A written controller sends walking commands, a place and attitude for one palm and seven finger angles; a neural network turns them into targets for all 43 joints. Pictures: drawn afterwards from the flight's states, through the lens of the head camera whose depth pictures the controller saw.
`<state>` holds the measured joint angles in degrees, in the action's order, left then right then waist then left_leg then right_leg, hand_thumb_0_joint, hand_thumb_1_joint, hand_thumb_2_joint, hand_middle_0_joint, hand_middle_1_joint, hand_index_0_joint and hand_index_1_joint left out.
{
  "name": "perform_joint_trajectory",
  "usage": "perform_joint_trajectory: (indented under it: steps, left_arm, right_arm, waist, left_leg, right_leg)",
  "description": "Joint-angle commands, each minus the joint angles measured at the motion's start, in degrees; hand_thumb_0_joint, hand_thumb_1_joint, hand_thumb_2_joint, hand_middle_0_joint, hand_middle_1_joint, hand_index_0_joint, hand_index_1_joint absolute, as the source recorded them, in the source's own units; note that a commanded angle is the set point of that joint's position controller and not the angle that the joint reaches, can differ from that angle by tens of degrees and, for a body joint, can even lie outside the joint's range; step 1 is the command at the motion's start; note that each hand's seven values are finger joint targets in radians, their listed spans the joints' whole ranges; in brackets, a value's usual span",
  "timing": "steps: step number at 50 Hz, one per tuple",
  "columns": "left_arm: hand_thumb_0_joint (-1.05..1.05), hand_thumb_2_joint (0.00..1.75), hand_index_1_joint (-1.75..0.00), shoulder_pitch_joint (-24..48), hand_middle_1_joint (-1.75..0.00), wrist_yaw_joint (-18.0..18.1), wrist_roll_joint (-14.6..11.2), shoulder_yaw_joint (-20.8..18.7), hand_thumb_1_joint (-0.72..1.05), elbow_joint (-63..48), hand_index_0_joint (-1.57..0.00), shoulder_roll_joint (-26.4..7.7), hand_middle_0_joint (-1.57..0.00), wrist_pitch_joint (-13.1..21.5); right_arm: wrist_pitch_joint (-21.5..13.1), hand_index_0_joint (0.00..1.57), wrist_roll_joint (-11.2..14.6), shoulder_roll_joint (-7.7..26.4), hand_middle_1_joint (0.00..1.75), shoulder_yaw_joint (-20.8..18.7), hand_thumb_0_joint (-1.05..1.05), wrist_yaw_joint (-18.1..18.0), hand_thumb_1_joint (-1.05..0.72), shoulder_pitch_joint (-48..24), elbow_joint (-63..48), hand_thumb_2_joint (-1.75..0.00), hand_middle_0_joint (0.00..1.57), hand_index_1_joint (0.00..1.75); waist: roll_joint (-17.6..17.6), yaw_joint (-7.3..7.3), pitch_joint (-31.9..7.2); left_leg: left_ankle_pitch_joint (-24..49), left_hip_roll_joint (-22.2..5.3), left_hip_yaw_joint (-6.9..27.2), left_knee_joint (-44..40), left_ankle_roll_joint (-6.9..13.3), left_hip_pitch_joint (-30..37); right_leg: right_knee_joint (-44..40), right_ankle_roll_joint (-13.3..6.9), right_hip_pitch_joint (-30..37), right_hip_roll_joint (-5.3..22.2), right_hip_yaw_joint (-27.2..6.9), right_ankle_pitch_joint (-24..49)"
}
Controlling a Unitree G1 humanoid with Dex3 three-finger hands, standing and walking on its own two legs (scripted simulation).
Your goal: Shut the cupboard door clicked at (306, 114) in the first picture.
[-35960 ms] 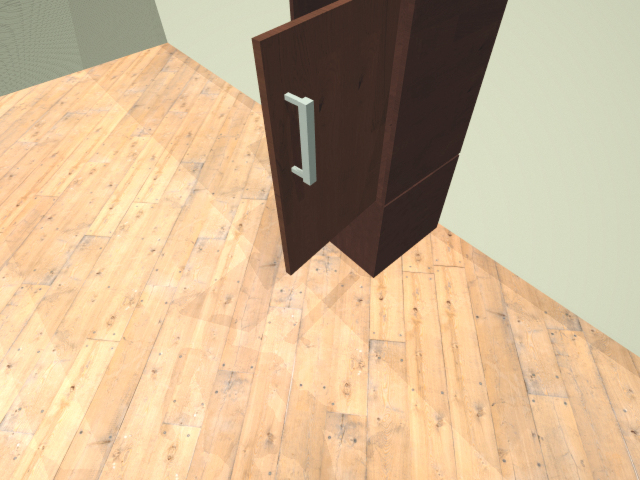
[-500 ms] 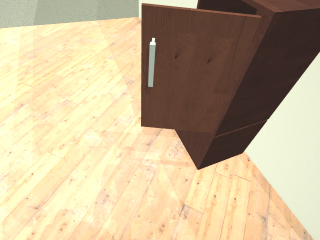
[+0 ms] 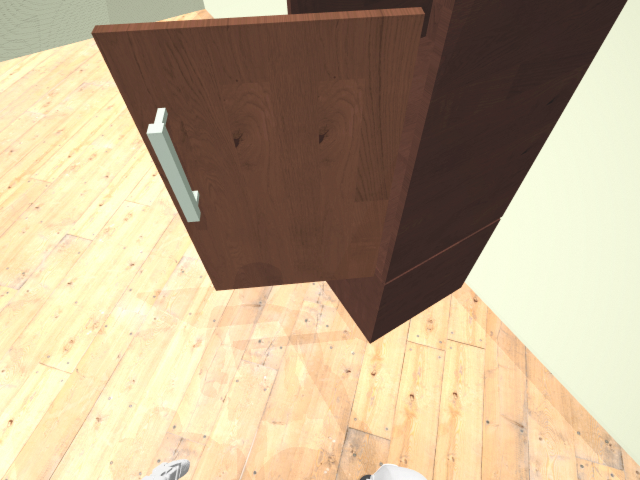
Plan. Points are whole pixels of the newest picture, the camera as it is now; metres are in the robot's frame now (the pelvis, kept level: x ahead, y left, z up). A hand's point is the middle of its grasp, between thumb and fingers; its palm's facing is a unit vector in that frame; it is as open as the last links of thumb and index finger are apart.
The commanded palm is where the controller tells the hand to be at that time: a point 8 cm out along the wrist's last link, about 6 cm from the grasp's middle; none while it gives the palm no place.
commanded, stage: come to a stop and stand still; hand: left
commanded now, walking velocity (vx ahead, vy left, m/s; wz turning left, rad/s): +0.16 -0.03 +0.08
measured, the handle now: (178, 169) +0.51 +0.22 +0.08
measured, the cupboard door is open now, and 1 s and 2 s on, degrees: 64 64 64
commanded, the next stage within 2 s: look again from close up in 1.28 s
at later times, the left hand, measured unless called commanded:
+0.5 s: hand out of the picture +0.11 +0.18 -0.16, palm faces +0.09 -0.96 -0.26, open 7.3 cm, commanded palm none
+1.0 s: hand out of the picture +0.07 +0.15 -0.16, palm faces +0.07 -0.98 -0.17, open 7.3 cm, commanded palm none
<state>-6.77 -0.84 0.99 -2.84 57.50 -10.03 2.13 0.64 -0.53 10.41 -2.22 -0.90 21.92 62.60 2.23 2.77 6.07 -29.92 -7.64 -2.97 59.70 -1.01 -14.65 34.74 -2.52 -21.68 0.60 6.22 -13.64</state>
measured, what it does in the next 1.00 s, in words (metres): steps on the spot: left foot, then left foot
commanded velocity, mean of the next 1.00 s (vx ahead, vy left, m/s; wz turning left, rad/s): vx -0.10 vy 0.02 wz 0.00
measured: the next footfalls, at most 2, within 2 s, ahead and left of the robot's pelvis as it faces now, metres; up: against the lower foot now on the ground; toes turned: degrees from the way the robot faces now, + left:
left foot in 0.24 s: +0.15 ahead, +0.10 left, +0.00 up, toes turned +7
left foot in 0.84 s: +0.06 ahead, +0.09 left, +0.00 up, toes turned +3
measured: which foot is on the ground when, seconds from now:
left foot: up 0.00-0.22, down 0.24-0.54, up 0.56-0.82, down 0.84-1.00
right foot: down 0.00-1.00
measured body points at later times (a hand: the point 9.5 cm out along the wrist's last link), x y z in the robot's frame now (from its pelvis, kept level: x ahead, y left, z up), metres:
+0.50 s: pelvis +0.07 -0.02 +0.01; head +0.13 -0.03 +0.45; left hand +0.11 +0.23 -0.14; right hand +0.20 -0.25 -0.14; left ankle +0.11 +0.09 -0.72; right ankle +0.04 -0.13 -0.71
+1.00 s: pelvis +0.03 -0.03 +0.02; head +0.04 -0.01 +0.47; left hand +0.07 +0.20 -0.15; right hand +0.07 -0.26 -0.13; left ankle +0.02 +0.09 -0.72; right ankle +0.04 -0.14 -0.72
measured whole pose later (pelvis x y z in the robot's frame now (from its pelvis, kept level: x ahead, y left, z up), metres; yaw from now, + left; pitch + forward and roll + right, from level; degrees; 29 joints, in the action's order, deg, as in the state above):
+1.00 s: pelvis +0.03 -0.03 +0.02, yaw +1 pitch -2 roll +0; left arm -11.9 1.6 0.6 -1.2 61.6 -10.9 -1.5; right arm 1.3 -0.6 8.8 0.0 -1.7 12.4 62.5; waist -2.7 -1.1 2.1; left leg -15.1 -1.4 -1.7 24.6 -0.5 -7.5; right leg 24.0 -1.1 -9.4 -1.0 1.4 -12.6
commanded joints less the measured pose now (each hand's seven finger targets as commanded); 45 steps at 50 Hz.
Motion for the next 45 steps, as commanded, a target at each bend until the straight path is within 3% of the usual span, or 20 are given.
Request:
perform_joint_trajectory:
  steps: [1,4,9,10,12,13,17,20,22,24,25,27,28,30,34,37,39,42,44,45]
  left_arm:
    - [0.00,0.90,-0.30,-6.37,-0.30,1.69,-0.20,-0.90,0.90,-0.17,-0.20,-6.98,-0.20,0.56]
    - [0.00,0.90,-0.30,-5.17,-0.30,1.88,0.18,-0.28,0.90,0.02,-0.20,-5.55,-0.20,1.12]
    - [0.00,0.90,-0.30,-6.26,-0.30,2.59,-0.25,0.37,0.90,1.30,-0.20,-5.29,-0.20,1.01]
    - [0.00,0.90,-0.30,-5.95,-0.30,2.91,-0.56,0.34,0.90,1.57,-0.20,-5.89,-0.20,0.79]
    - [0.00,0.90,-0.30,-8.05,-0.30,3.58,-0.84,0.37,0.90,0.62,-0.20,-5.02,-0.20,-0.46]
    - [0.00,0.90,-0.30,-8.50,-0.30,3.96,-0.84,0.37,0.90,0.14,-0.20,-4.72,-0.20,-1.12]
    - [0.00,0.90,-0.30,-9.04,-0.30,3.67,-0.34,-0.14,0.90,-0.95,-0.20,-6.33,-0.20,-3.22]
    - [0.00,0.90,-0.30,-9.57,-0.30,3.42,-0.39,-0.74,0.90,-1.96,-0.20,-6.01,-0.20,-4.09]
    - [0.00,0.90,-0.30,-10.10,-0.30,3.31,-0.24,-0.93,0.90,-2.52,-0.20,-5.49,-0.20,-4.28]
    - [0.00,0.90,-0.30,-12.31,-0.30,3.14,0.02,-0.96,0.90,-2.78,-0.20,-5.22,-0.20,-3.90]
    - [0.00,0.90,-0.30,-13.44,-0.30,3.17,0.41,-1.01,0.90,-2.90,-0.20,-6.28,-0.20,-3.54]
    - [0.00,0.90,-0.30,-11.12,-0.30,3.16,1.23,-1.80,0.90,-3.69,-0.20,-12.37,-0.20,-2.71]
    - [0.00,0.90,-0.30,-9.43,-0.30,2.87,0.89,-1.35,0.90,-3.99,-0.20,-12.60,-0.20,-2.45]
    - [0.00,0.90,-0.30,-6.70,-0.30,3.22,0.93,-1.03,0.90,-4.25,-0.20,-9.94,-0.20,-2.39]
    - [0.00,0.90,-0.30,-8.89,-0.30,3.50,0.58,-0.66,0.90,-3.15,-0.20,-10.14,-0.20,-1.59]
    - [0.00,0.90,-0.30,-9.73,-0.30,3.43,0.44,-0.60,0.90,-1.73,-0.20,-10.72,-0.20,-1.42]
    - [0.00,0.90,-0.30,-9.06,-0.30,3.37,-0.15,-0.41,0.90,-0.97,-0.20,-10.43,-0.20,-1.41]
    - [0.00,0.90,-0.30,-9.28,-0.30,3.13,-0.80,0.68,0.90,-0.52,-0.20,-6.41,-0.20,-1.69]
    - [0.00,0.90,-0.30,-7.71,-0.30,2.93,-0.38,0.81,0.90,0.19,-0.20,-6.07,-0.20,-2.09]
    - [0.00,0.90,-0.30,-6.63,-0.30,2.74,-0.39,0.81,0.90,1.01,-0.20,-6.57,-0.20,-2.39]
  right_arm:
    - [-1.60,0.20,-0.63,3.47,0.30,-0.88,0.00,0.03,-0.90,-0.23,-4.61,-0.90,0.20,0.30]
    - [-0.88,0.20,-0.84,0.27,0.30,-0.04,0.00,0.27,-0.90,1.83,-3.87,-0.90,0.20,0.30]
    - [-0.89,0.20,-0.15,-0.41,0.30,1.34,0.00,-0.16,-0.90,-1.67,-3.89,-0.90,0.20,0.30]
    - [-0.91,0.20,-0.01,0.79,0.30,1.09,0.00,-0.18,-0.90,-1.09,-3.51,-0.90,0.20,0.30]
    - [-1.34,0.20,0.03,5.89,0.30,-0.01,0.00,-0.67,-0.90,-1.81,-4.55,-0.90,0.20,0.30]
    - [-0.80,0.20,-0.20,7.79,0.30,-0.40,0.00,-1.02,-0.90,-2.77,-5.35,-0.90,0.20,0.30]
    - [0.55,0.20,-0.09,9.09,0.30,-0.97,0.00,-1.75,-0.90,-7.60,-7.70,-0.90,0.20,0.30]
    - [1.19,0.20,-0.79,10.91,0.30,-1.86,0.00,-1.81,-0.90,-9.69,-9.26,-0.90,0.20,0.30]
    - [1.38,0.20,-0.93,11.01,0.30,-2.24,0.00,-1.75,-0.90,-11.65,-10.36,-0.90,0.20,0.30]
    - [1.54,0.20,-0.67,11.15,0.30,-2.56,0.00,-1.51,-0.90,-13.80,-11.27,-0.90,0.20,0.30]
    - [1.76,0.20,-0.25,10.52,0.30,-2.61,0.00,-1.33,-0.90,-14.92,-11.92,-0.90,0.20,0.30]
    - [2.31,0.20,0.25,5.51,0.30,-2.14,0.00,-0.42,-0.90,-13.96,-13.00,-0.90,0.20,0.30]
    - [3.04,0.20,0.38,6.17,0.30,-2.44,0.00,-0.17,-0.90,-13.72,-12.24,-0.90,0.20,0.30]
    - [3.05,0.20,-0.11,4.84,0.30,-1.94,0.00,-0.30,-0.90,-15.54,-11.13,-0.90,0.20,0.30]
    - [2.10,0.20,0.56,4.64,0.30,-1.06,0.00,-0.10,-0.90,-14.23,-9.36,-0.90,0.20,0.30]
    - [1.40,0.20,0.75,4.01,0.30,-0.53,0.00,-0.17,-0.90,-13.22,-7.85,-0.90,0.20,0.30]
    - [0.79,0.20,0.66,3.97,0.30,-0.09,0.00,-0.48,-0.90,-9.86,-6.19,-0.90,0.20,0.30]
    - [-0.60,0.20,0.10,7.56,0.30,-0.29,0.00,-1.02,-0.90,-9.43,-4.69,-0.90,0.20,0.30]
    - [-0.23,0.20,-0.16,7.17,0.30,0.33,0.00,-1.15,-0.90,-10.94,-4.15,-0.90,0.20,0.30]
    - [-0.35,0.20,-0.12,6.75,0.30,0.57,0.00,-1.09,-0.90,-10.66,-3.41,-0.90,0.20,0.30]
  waist:
    - [-9.20,-2.15,-6.76]
    - [-7.68,-0.06,-7.74]
    - [-5.07,-1.10,-8.53]
    - [-5.51,-0.58,-9.32]
    - [1.17,-1.95,-10.92]
    - [3.04,-2.03,-9.56]
    - [10.50,-3.03,-5.20]
    - [8.60,-3.08,-9.31]
    - [5.80,-3.37,-10.74]
    - [2.86,-4.61,-13.26]
    - [-1.96,-5.23,-13.67]
    - [-19.72,-4.28,-9.75]
    - [-14.42,-3.87,-9.37]
    - [-12.78,-2.62,-6.42]
    - [-11.12,-3.24,-9.38]
    - [-11.16,-3.87,-9.91]
    - [-9.94,-2.50,-10.61]
    - [-0.96,-3.69,-11.15]
    - [-1.88,-3.79,-6.04]
    - [2.07,-3.51,-5.13]
  left_leg:
    - [6.25,-0.71,2.47,7.47,0.31,-13.11]
    - [7.59,0.72,-0.30,-3.92,-0.67,-8.41]
    - [17.96,3.86,-0.45,-26.58,-1.71,-1.03]
    - [25.71,3.69,0.33,-32.10,-1.59,2.29]
    - [58.94,-3.97,5.92,-32.48,2.26,8.57]
    - [64.48,-6.43,7.04,-31.44,4.55,7.56]
    - [65.21,-9.24,9.66,-36.28,8.56,4.41]
    - [62.33,-11.16,10.92,-36.23,11.61,7.98]
    - [59.14,-11.30,10.41,-35.11,12.64,8.01]
    - [53.03,-8.72,8.00,-31.44,10.25,7.29]
    - [43.14,-4.90,6.05,-27.60,7.13,4.55]
    - [1.31,8.80,0.11,-14.48,0.17,-6.62]
    - [-3.62,8.10,4.05,-6.29,-0.05,-4.92]
    - [-1.19,7.68,5.01,-0.95,0.02,-10.83]
    - [1.29,6.85,2.86,-9.22,-1.26,-9.90]
    - [5.31,6.97,1.35,-22.75,-1.35,-4.58]
    - [14.99,7.03,1.54,-34.53,-1.09,2.16]
    - [39.22,-2.09,8.48,-36.67,2.54,10.45]
    - [29.38,-0.76,6.37,-37.66,1.80,6.13]
    - [28.06,0.11,6.80,-39.20,1.60,5.14]
  right_leg:
    - [-20.68,-8.34,11.23,16.08,-13.27,12.53]
    - [-19.99,-8.17,8.36,13.94,-7.08,20.68]
    - [-13.55,-6.70,12.32,12.48,-6.96,37.95]
    - [-10.86,-5.01,12.46,12.04,-6.69,37.49]
    - [-6.85,0.19,9.47,7.93,-4.91,23.47]
    - [-6.95,1.37,9.03,6.19,-4.19,15.95]
    - [1.09,2.03,7.68,3.23,-3.32,-3.01]
    - [8.48,2.05,4.06,1.04,-5.05,-13.87]
    - [10.36,1.91,3.72,0.30,-5.84,-14.74]
    - [0.92,2.14,7.59,0.77,-5.95,-5.29]
    - [-7.51,1.79,10.35,2.57,-9.26,8.78]
    - [-16.00,-6.45,11.21,19.71,-25.86,30.95]
    - [-17.42,-10.37,6.39,21.87,-24.41,26.31]
    - [-13.33,-9.84,10.01,16.29,-20.64,37.66]
    - [-10.04,-8.34,19.16,13.93,-15.40,46.45]
    - [-9.35,-8.14,20.08,13.14,-15.69,42.85]
    - [-7.81,-5.29,18.80,11.50,-15.01,38.58]
    - [-9.39,0.72,12.70,4.86,-10.55,16.73]
    - [-13.49,1.00,11.96,4.32,-10.95,10.76]
    - [-13.16,0.78,12.48,4.62,-10.72,10.19]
